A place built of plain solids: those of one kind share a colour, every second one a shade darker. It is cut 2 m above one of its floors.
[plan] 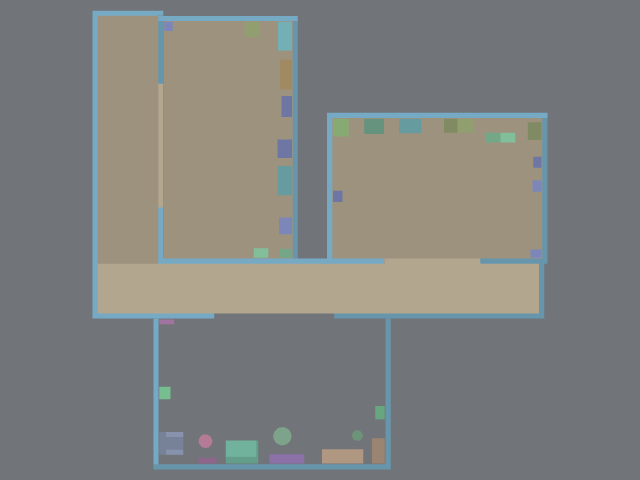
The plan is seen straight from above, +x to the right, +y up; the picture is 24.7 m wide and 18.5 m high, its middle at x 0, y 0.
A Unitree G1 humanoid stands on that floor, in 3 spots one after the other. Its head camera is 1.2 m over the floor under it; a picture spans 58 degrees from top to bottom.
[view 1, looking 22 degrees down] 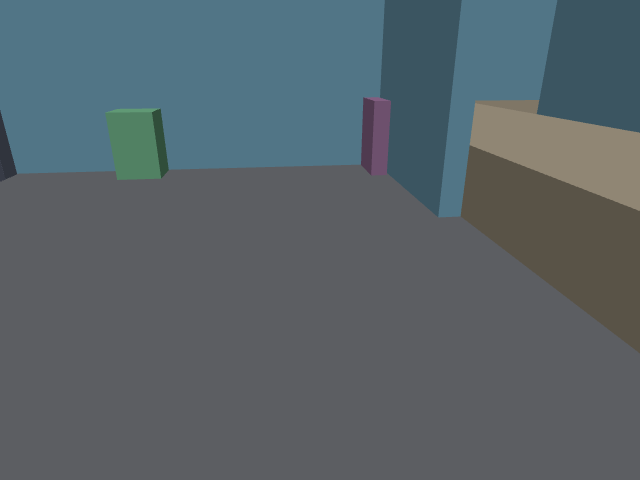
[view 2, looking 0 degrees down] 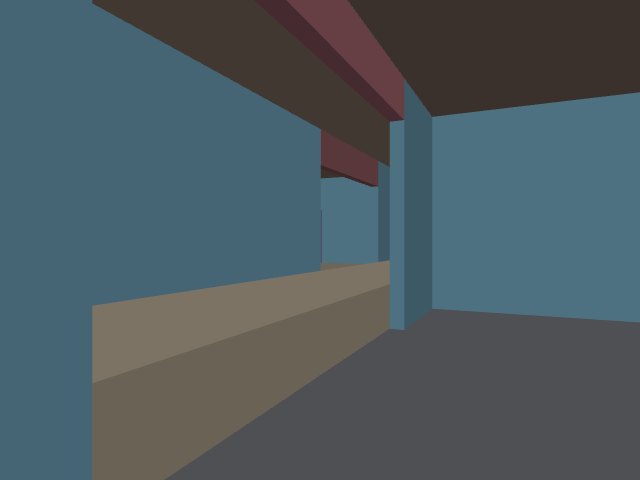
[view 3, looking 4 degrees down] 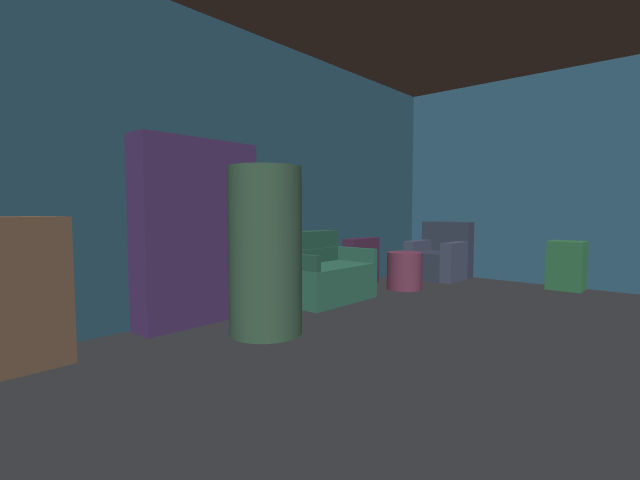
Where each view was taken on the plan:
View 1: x -0.74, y -4.45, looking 173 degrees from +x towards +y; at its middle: ground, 3.20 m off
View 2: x -5.16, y -4.45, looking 25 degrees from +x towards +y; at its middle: wall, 8.37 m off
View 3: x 1.33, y -4.45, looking -139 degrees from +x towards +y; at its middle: sofa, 5.97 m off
